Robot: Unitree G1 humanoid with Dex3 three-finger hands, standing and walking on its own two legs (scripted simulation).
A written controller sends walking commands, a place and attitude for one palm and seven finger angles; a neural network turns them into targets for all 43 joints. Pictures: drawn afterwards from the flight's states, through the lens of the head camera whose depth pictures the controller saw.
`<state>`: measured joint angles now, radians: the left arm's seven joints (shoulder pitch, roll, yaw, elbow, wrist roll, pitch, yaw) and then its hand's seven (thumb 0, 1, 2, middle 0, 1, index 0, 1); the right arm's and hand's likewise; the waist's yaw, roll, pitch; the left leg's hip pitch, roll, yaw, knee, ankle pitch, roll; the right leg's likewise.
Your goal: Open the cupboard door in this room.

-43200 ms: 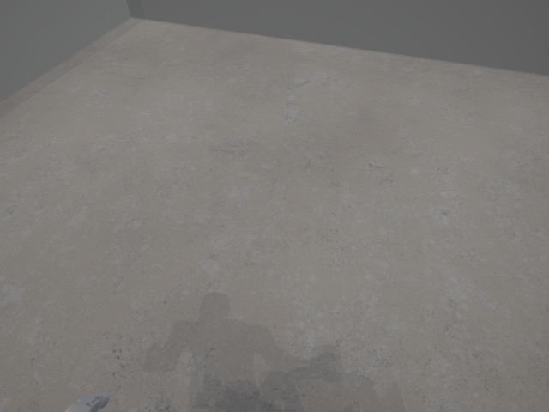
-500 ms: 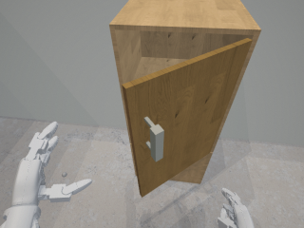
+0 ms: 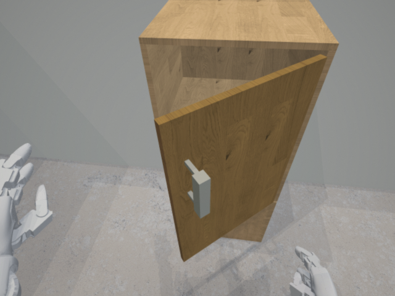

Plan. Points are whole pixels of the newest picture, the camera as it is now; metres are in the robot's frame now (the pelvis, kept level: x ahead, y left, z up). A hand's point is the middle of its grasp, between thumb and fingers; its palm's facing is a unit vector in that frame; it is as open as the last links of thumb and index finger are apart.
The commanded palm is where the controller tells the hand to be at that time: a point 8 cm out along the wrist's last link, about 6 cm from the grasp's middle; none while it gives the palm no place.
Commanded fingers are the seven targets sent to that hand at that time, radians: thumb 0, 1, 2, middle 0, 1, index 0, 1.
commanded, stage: draw the hand back to the body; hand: left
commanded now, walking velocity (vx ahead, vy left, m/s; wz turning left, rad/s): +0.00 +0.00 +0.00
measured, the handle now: (195, 188) +0.31 +0.05 +0.07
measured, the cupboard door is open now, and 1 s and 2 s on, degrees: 41 41 41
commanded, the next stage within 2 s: step back with the hand held close in 0.24 s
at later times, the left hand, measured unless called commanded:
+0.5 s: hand (44, 209) +0.19 +0.26 +0.16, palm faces +0.44 -0.78 -0.45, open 7.4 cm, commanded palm +0.13 +0.29 +0.17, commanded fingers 0.00 0.90 0.90 -0.20 -0.30 -0.20 -0.30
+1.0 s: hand (8, 260) +0.12 +0.28 +0.15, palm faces +0.40 -0.77 -0.49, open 7.4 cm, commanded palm +0.06 +0.31 +0.17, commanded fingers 0.00 0.90 0.90 -0.20 -0.30 -0.20 -0.30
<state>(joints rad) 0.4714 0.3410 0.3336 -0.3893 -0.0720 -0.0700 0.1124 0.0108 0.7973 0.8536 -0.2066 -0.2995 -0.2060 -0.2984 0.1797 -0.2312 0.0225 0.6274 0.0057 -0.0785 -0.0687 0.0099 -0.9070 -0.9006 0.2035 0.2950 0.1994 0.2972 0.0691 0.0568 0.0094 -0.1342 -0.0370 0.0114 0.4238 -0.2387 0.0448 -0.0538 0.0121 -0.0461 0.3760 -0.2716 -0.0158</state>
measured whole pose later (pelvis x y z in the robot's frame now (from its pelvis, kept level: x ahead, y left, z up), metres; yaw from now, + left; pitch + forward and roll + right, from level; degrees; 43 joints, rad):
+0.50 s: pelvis -0.01 -0.01 +0.00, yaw +1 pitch -1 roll -1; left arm 0.48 0.38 0.39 -0.40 -0.07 -0.13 0.10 0.02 0.89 0.90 -0.21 -0.30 -0.21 -0.30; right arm 0.17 -0.23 0.02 0.61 0.01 -0.04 -0.07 0.01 -0.91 -0.90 0.20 0.30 0.20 0.30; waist 0.03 0.07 0.01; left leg -0.20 -0.02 -0.01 0.46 -0.23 0.03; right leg -0.10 0.03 -0.07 0.37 -0.25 -0.03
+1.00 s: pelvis -0.08 +0.01 -0.01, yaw +1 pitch +0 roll -2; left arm 0.58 0.42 0.42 -0.52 -0.04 -0.16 0.15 0.01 0.89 0.90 -0.22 -0.30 -0.21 -0.30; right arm 0.20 -0.22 0.00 0.55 0.01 -0.03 -0.09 0.01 -0.91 -0.90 0.20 0.29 0.20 0.30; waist 0.00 0.02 0.02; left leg -0.39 -0.03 0.00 0.55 -0.17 0.06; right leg -0.31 0.02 -0.06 0.52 -0.23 0.00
